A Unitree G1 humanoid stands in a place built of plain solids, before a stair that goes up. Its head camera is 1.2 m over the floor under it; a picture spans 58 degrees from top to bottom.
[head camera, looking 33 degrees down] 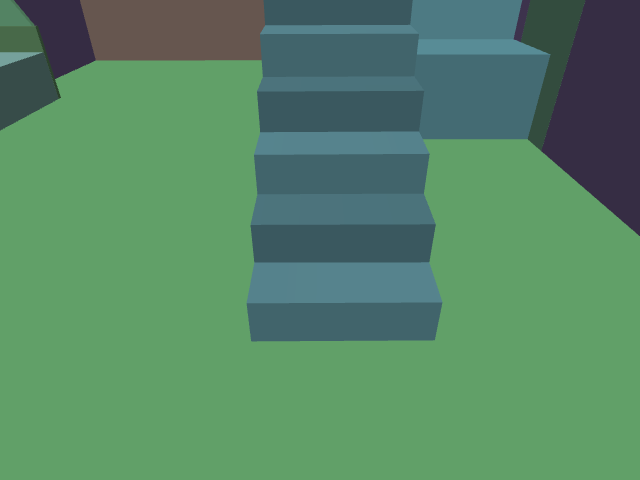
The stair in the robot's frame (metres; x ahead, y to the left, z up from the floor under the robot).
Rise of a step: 0.19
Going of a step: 0.22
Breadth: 0.69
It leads straight ahead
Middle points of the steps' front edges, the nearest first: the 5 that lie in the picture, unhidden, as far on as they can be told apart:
1.15 -0.09 0.19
1.38 -0.09 0.37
1.60 -0.09 0.56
1.83 -0.08 0.74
2.05 -0.08 0.93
